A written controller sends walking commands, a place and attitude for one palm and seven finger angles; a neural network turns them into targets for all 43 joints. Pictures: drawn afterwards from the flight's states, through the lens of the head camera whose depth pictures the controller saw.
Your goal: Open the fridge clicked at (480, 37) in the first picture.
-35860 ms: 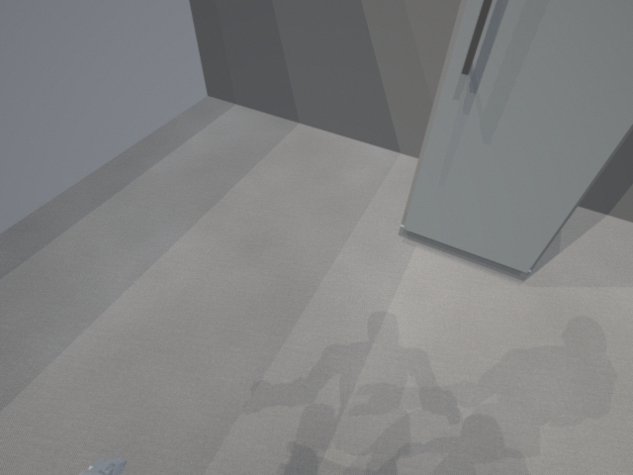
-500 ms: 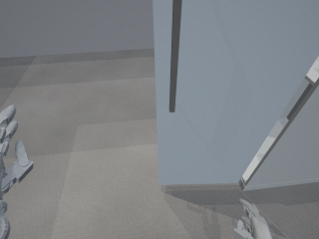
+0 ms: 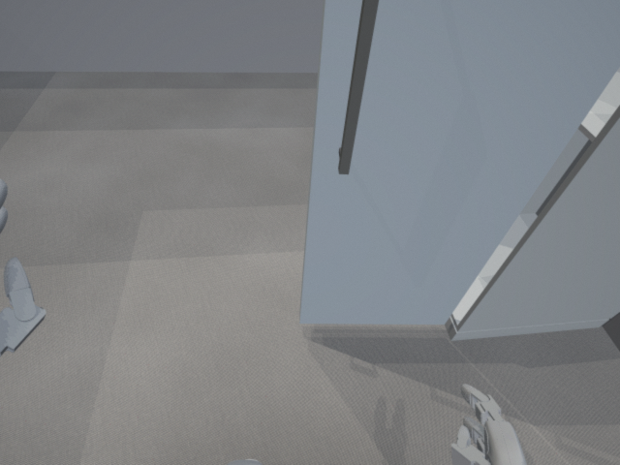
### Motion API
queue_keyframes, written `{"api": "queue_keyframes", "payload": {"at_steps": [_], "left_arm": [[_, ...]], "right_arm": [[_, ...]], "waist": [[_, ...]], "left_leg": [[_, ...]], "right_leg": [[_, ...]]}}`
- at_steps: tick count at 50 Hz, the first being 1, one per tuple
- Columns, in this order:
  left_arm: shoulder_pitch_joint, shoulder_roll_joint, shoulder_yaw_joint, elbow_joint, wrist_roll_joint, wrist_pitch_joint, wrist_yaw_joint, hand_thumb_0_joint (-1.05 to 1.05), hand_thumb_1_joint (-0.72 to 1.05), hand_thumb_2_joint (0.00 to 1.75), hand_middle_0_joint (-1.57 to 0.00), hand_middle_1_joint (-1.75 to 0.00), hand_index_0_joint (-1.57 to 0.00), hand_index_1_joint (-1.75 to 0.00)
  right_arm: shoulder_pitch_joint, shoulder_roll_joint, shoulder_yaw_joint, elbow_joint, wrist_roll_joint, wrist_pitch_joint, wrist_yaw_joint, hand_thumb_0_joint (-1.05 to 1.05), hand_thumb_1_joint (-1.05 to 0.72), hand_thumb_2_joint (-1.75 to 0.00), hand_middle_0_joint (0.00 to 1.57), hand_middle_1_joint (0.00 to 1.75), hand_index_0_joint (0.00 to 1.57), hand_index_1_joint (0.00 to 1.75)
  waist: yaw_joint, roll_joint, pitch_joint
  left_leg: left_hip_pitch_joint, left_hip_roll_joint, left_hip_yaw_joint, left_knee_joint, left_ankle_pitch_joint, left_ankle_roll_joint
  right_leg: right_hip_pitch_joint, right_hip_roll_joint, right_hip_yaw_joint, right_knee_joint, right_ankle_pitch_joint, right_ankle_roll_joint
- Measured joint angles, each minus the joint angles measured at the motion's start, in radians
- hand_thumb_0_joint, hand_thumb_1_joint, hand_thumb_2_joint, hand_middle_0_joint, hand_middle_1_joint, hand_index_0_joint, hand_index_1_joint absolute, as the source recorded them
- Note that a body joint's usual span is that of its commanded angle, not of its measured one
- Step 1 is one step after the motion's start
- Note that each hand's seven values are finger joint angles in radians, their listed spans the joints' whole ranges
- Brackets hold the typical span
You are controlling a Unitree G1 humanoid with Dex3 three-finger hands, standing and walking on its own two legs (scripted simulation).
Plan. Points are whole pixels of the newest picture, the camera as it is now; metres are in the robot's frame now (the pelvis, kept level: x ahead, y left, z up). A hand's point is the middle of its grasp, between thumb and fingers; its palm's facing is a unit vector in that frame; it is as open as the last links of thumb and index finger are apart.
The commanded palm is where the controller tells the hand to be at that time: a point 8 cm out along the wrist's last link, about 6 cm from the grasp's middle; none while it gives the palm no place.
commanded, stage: step back with the hand held close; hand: left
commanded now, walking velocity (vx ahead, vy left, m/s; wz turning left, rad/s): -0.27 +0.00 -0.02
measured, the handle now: (362, 31) +0.63 +0.00 +0.27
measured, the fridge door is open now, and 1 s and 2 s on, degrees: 85 85 85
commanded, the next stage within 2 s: stop stepping back and stand still in 0.34 s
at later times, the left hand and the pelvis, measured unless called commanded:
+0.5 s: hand out of the picture +0.01 +0.27 +0.19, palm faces +0.65 -0.59 -0.48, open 7.4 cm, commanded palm -0.06 +0.30 +0.19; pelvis -0.12 -0.03 -0.03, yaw +16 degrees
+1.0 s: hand out of the picture -0.06 +0.22 +0.20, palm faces +0.50 -0.76 -0.42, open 7.5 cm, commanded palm -0.12 +0.26 +0.19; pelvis -0.24 -0.05 +0.01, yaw +2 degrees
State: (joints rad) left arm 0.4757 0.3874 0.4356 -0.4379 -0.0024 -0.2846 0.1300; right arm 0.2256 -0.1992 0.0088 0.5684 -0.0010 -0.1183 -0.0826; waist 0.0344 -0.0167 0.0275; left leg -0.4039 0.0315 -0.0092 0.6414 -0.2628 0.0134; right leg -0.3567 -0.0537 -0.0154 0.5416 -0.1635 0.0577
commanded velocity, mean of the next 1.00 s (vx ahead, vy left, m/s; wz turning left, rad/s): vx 0.00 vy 0.01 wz -0.05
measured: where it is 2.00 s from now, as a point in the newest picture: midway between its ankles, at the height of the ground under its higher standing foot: outside the picture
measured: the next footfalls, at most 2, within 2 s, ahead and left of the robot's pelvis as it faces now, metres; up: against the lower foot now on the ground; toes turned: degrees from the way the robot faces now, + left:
left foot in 0.62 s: -0.12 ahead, +0.12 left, +0.00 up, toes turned +9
right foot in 0.92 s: -0.19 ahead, -0.11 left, +0.00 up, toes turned -2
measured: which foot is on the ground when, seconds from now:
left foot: down 0.00-0.46, up 0.48-0.60, down 0.62-0.90, up 0.92-1.00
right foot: down 0.00-0.60, up 0.62-0.90, down 0.92-1.00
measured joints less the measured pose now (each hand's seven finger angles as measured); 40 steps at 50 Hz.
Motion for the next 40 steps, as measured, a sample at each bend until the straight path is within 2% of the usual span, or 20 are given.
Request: {"api": "queue_keyframes", "payload": {"at_steps": [4,8,13,17,22,24,26,27,28,29,30,31,32,34,36,38,40], "left_arm": [[-0.020,-0.009,-0.011,-0.014,0.001,-0.015,0.008,0.01,0.88,0.90,-0.22,-0.30,-0.21,-0.31],[-0.045,0.011,-0.006,-0.021,0.005,-0.034,0.013,0.01,0.88,0.90,-0.22,-0.30,-0.21,-0.31],[-0.037,0.062,0.036,-0.040,0.005,-0.063,0.009,0.01,0.88,0.90,-0.22,-0.30,-0.21,-0.31],[-0.023,0.074,0.062,-0.050,0.009,-0.085,0.002,0.01,0.88,0.90,-0.22,-0.30,-0.21,-0.31],[-0.072,0.096,0.076,-0.065,0.000,-0.091,-0.014,0.01,0.88,0.90,-0.22,-0.30,-0.21,-0.31],[-0.075,0.098,0.084,-0.082,-0.009,-0.096,-0.017,0.01,0.88,0.90,-0.22,-0.30,-0.21,-0.31],[-0.052,0.077,0.085,-0.106,-0.014,-0.082,-0.012,0.01,0.88,0.90,-0.22,-0.30,-0.21,-0.31],[-0.039,0.062,0.085,-0.115,-0.015,-0.067,-0.012,0.01,0.88,0.90,-0.22,-0.30,-0.21,-0.31],[-0.032,0.046,0.084,-0.122,-0.020,-0.054,-0.013,0.01,0.88,0.90,-0.22,-0.30,-0.21,-0.31],[-0.031,0.031,0.083,-0.122,-0.025,-0.045,-0.011,0.01,0.88,0.90,-0.22,-0.30,-0.21,-0.31],[-0.039,0.018,0.077,-0.116,-0.032,-0.039,-0.006,0.01,0.88,0.90,-0.22,-0.30,-0.21,-0.31],[-0.070,0.007,0.070,-0.100,-0.035,-0.035,0.001,0.01,0.88,0.90,-0.22,-0.30,-0.21,-0.31],[-0.121,0.000,0.063,-0.069,-0.029,-0.031,0.010,0.01,0.88,0.90,-0.22,-0.30,-0.21,-0.31],[-0.204,-0.007,0.051,0.022,-0.013,-0.031,0.023,0.01,0.88,0.90,-0.21,-0.30,-0.21,-0.31],[-0.212,-0.010,0.041,0.081,-0.017,-0.001,0.027,0.01,0.88,0.90,-0.21,-0.30,-0.21,-0.31],[-0.180,-0.017,0.021,0.095,-0.020,0.031,0.028,0.01,0.89,0.90,-0.21,-0.30,-0.20,-0.31],[-0.125,-0.029,-0.012,0.068,-0.020,0.055,0.031,0.01,0.89,0.91,-0.21,-0.30,-0.20,-0.30]], "right_arm": [[0.015,0.000,0.001,0.022,-0.007,-0.023,0.000,0.01,-0.90,-0.90,0.20,0.30,0.21,0.30],[0.026,0.003,-0.002,0.031,-0.008,-0.041,-0.001,0.01,-0.90,-0.90,0.20,0.30,0.21,0.30],[0.030,0.006,-0.009,0.032,-0.008,-0.058,0.007,0.01,-0.90,-0.90,0.20,0.30,0.21,0.30],[0.026,0.001,-0.021,0.033,-0.007,-0.067,0.013,0.01,-0.90,-0.90,0.20,0.30,0.21,0.30],[0.016,0.004,-0.039,0.039,-0.004,-0.086,0.015,0.01,-0.90,-0.90,0.20,0.30,0.21,0.30],[-0.001,-0.001,-0.049,0.059,-0.005,-0.083,0.021,0.01,-0.90,-0.90,0.20,0.30,0.21,0.30],[-0.036,-0.013,-0.060,0.102,-0.019,-0.054,0.029,0.01,-0.90,-0.90,0.20,0.30,0.21,0.30],[-0.052,-0.016,-0.061,0.122,-0.025,-0.035,0.030,0.01,-0.90,-0.90,0.20,0.30,0.21,0.30],[-0.061,-0.015,-0.057,0.132,-0.027,-0.021,0.026,0.01,-0.90,-0.90,0.20,0.30,0.21,0.30],[-0.062,-0.012,-0.049,0.130,-0.025,-0.015,0.018,0.01,-0.90,-0.90,0.20,0.30,0.21,0.30],[-0.055,-0.015,-0.040,0.112,-0.021,-0.020,0.009,0.01,-0.90,-0.90,0.20,0.30,0.21,0.30],[-0.051,-0.018,-0.035,0.091,-0.017,-0.035,0.000,0.01,-0.90,-0.90,0.20,0.30,0.21,0.30],[-0.053,-0.010,-0.035,0.076,-0.012,-0.053,-0.007,0.01,-0.90,-0.90,0.20,0.30,0.21,0.30],[-0.041,0.023,-0.029,0.069,-0.003,-0.081,-0.008,0.01,-0.90,-0.90,0.20,0.29,0.21,0.30],[-0.010,0.059,-0.009,0.069,0.006,-0.080,0.012,0.01,-0.90,-0.90,0.20,0.29,0.21,0.30],[0.030,0.082,0.012,0.071,0.007,-0.075,0.031,0.01,-0.90,-0.90,0.20,0.30,0.21,0.30],[0.063,0.090,0.030,0.075,-0.001,-0.063,0.040,0.01,-0.90,-0.90,0.20,0.30,0.21,0.30]], "waist": [[0.000,-0.009,0.006],[-0.022,-0.013,0.018],[-0.046,-0.023,0.036],[-0.046,-0.017,0.046],[-0.058,-0.009,0.080],[-0.045,-0.017,0.085],[-0.003,-0.038,0.075],[0.024,-0.053,0.060],[0.050,-0.067,0.042],[0.070,-0.075,0.017],[0.077,-0.065,-0.012],[0.066,-0.045,-0.024],[0.057,-0.036,-0.008],[0.047,-0.027,0.002],[0.015,-0.022,-0.038],[-0.018,-0.023,-0.085],[-0.038,-0.026,-0.120]], "left_leg": [[-0.028,-0.004,-0.012,0.009,-0.011,-0.003],[-0.057,-0.009,-0.025,0.010,-0.011,0.000],[-0.096,-0.016,-0.017,0.033,-0.017,0.004],[-0.138,-0.010,-0.002,0.070,-0.086,0.016],[-0.200,0.019,0.046,0.087,-0.081,0.015],[-0.239,0.011,0.060,0.163,-0.156,-0.013],[-0.255,-0.027,0.052,0.402,-0.197,-0.044],[-0.229,-0.043,0.053,0.490,-0.214,-0.047],[-0.170,-0.052,0.056,0.502,-0.238,-0.040],[-0.087,-0.055,0.055,0.429,-0.263,-0.030],[0.003,-0.053,0.040,0.294,-0.302,-0.016],[0.037,-0.044,0.020,0.196,-0.278,0.001],[0.030,-0.041,0.015,0.195,-0.210,0.006],[0.037,-0.026,0.016,0.182,-0.129,0.007],[0.048,-0.001,0.016,0.122,-0.086,0.014],[0.053,0.032,0.026,0.050,-0.058,0.015],[0.057,0.059,0.039,-0.024,-0.045,0.001]], "right_leg": [[-0.020,0.009,0.006,0.002,0.010,-0.012],[-0.040,0.029,0.030,0.014,-0.010,-0.014],[-0.070,0.041,0.067,0.045,0.037,-0.011],[-0.106,0.061,0.096,0.096,-0.017,-0.016],[-0.154,0.090,0.125,0.201,-0.117,-0.045],[-0.175,0.075,0.130,0.225,-0.085,-0.040],[-0.194,0.044,0.154,0.219,-0.018,-0.031],[-0.207,0.026,0.167,0.208,-0.003,-0.025],[-0.220,0.010,0.175,0.194,-0.007,-0.016],[-0.236,0.002,0.177,0.180,-0.034,-0.008],[-0.259,0.004,0.167,0.180,-0.091,-0.005],[-0.286,0.016,0.158,0.223,-0.169,-0.006],[-0.306,0.027,0.157,0.332,-0.222,-0.005],[-0.323,0.056,0.136,0.560,-0.232,-0.003],[-0.307,0.079,0.088,0.703,-0.228,-0.004],[-0.251,0.086,0.029,0.716,-0.227,-0.013],[-0.164,0.089,-0.026,0.615,-0.245,-0.030]]}}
